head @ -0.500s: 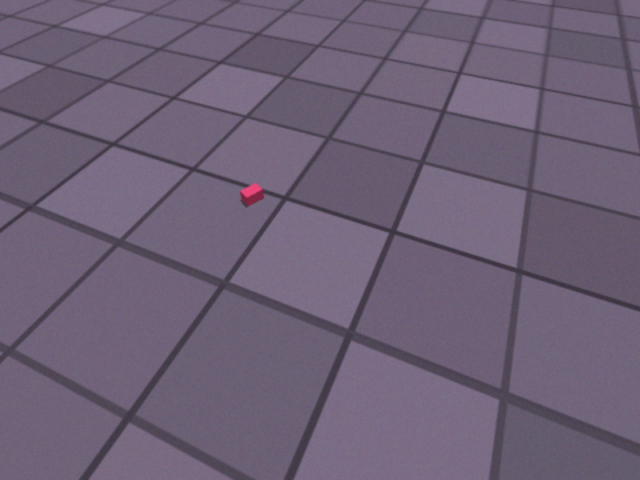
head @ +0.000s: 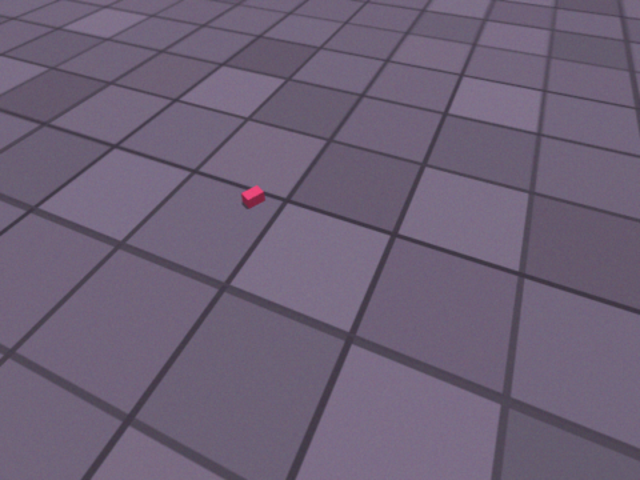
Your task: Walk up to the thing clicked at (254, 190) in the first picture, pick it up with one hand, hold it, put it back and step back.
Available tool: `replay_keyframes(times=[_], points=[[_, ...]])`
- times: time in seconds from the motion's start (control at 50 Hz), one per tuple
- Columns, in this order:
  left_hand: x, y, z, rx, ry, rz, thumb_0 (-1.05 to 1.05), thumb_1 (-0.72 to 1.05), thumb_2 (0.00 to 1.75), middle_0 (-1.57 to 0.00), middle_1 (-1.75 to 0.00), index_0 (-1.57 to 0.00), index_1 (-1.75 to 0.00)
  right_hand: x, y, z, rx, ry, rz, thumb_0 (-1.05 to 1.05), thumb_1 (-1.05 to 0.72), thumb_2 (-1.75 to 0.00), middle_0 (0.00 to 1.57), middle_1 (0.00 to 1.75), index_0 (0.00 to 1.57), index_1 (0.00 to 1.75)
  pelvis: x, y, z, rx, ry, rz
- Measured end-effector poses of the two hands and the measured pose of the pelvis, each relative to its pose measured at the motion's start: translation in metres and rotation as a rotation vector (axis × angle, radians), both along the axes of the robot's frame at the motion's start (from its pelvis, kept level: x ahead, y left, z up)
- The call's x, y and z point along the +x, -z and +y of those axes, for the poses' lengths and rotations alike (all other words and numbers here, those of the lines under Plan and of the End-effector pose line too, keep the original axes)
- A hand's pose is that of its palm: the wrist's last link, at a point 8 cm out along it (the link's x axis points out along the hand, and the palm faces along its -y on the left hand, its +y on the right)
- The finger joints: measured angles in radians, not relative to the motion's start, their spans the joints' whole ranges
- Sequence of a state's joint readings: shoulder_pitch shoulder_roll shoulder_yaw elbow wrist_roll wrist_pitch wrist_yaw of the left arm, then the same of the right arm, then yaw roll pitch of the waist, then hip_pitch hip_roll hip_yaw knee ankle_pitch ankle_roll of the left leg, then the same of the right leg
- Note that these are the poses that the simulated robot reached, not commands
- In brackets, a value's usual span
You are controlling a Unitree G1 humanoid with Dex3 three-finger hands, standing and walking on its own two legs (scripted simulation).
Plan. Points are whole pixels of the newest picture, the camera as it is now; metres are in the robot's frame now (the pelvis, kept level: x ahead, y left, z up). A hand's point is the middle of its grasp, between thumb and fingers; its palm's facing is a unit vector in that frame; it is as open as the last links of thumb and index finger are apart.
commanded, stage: stand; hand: left
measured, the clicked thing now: (253, 196) +1.36 +0.34 -0.76
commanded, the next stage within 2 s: walk up in 0.62 s
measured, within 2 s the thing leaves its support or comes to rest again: neither
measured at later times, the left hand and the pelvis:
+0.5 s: hand out of the picture +0.07 +0.25 -0.16, palm faces -0.02 -0.94 -0.34, open 7.4 cm; pelvis +0.00 +0.00 +0.00, yaw +0 degrees
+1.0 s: hand out of the picture +0.08 +0.36 -0.19, palm faces +0.22 -0.92 -0.33, open 7.4 cm; pelvis +0.08 +0.05 -0.03, yaw +14 degrees
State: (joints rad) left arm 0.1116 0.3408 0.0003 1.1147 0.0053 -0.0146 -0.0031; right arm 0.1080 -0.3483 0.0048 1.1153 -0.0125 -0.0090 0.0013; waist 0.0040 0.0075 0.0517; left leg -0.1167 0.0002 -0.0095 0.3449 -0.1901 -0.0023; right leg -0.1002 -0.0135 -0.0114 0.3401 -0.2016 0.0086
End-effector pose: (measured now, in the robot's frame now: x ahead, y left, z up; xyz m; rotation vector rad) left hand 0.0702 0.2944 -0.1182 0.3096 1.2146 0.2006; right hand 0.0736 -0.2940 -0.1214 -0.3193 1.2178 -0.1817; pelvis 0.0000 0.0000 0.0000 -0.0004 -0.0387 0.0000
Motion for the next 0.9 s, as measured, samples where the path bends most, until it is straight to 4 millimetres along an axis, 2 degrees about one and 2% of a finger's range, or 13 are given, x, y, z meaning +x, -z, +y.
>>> replay_keyframes(times=[0.62, 0.68, 0.76, 0.84, 0.9], points=[[-0.006, 0.001, -0.001, 0.001, -0.003, 0.019, 0.00, 0.90, 0.90, -0.21, -0.30, -0.20, -0.30, -0.006, 0.000, -0.003, -0.002, 0.006, 0.020, 0.01, -0.91, -0.90, 0.21, 0.30, 0.21, 0.30, 0.000, -0.001, -0.002, 0.000, 0.000, 0.002], [-0.004, -0.001, 0.005, -0.020, -0.030, -0.030, 0.00, 0.90, 0.90, -0.21, -0.30, -0.20, -0.30, -0.003, -0.002, -0.006, 0.005, -0.015, 0.017, 0.01, -0.91, -0.90, 0.21, 0.30, 0.21, 0.30, 0.003, 0.002, -0.002, -0.015, -0.046, 0.013], [-0.011, -0.004, 0.027, -0.013, -0.116, -0.121, 0.00, 0.90, 0.90, -0.21, -0.30, -0.20, -0.30, 0.020, -0.012, -0.008, -0.034, -0.111, 0.053, 0.01, -0.91, -0.90, 0.21, 0.30, 0.21, 0.30, 0.013, 0.004, 0.003, -0.010, -0.118, 0.025], [-0.026, 0.001, 0.056, -0.002, -0.177, -0.102, 0.00, 0.90, 0.90, -0.21, -0.30, -0.20, -0.30, 0.067, -0.028, -0.003, -0.075, -0.187, 0.007, 0.01, -0.91, -0.90, 0.21, 0.30, 0.21, 0.30, 0.031, 0.007, 0.018, -0.020, -0.172, 0.014], [-0.029, 0.017, 0.083, 0.004, -0.217, -0.077, 0.00, 0.90, 0.90, -0.21, -0.30, -0.20, -0.30, 0.104, -0.035, 0.004, -0.132, -0.233, -0.057, 0.01, -0.91, -0.90, 0.21, 0.30, 0.21, 0.30, 0.052, 0.020, 0.035, -0.023, -0.203, 0.004]])
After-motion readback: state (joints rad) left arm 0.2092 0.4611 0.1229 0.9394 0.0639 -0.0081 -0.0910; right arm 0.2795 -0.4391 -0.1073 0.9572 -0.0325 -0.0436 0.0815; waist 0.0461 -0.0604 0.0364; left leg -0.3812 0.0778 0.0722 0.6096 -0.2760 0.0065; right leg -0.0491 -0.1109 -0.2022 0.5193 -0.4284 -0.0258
